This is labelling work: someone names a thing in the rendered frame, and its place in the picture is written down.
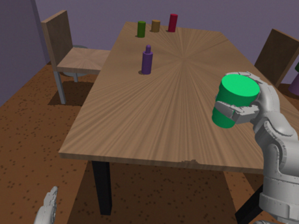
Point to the potted plant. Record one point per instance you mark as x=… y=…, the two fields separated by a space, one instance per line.
x=294 y=87

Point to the table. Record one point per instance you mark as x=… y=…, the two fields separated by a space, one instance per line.
x=165 y=118

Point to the right robot arm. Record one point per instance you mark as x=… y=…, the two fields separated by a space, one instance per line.
x=280 y=146

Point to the right robot hand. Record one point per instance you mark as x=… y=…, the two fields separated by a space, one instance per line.
x=267 y=100

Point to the chair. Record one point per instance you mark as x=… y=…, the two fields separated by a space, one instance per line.
x=63 y=56
x=277 y=56

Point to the left robot hand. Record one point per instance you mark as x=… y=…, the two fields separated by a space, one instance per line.
x=46 y=213

